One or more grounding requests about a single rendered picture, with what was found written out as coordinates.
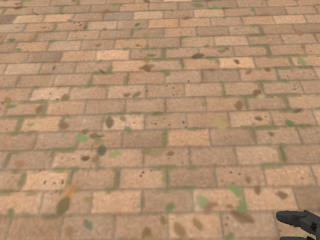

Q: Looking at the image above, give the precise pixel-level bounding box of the robot right hand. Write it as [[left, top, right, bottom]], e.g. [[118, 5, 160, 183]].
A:
[[276, 210, 320, 240]]

